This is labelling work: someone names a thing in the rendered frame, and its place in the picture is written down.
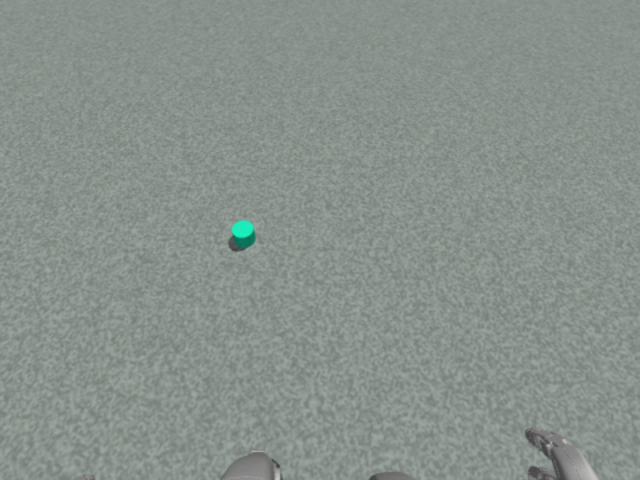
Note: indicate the right robot hand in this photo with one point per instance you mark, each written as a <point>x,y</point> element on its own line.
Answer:
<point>568,462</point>

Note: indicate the tin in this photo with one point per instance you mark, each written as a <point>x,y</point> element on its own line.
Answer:
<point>243,233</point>

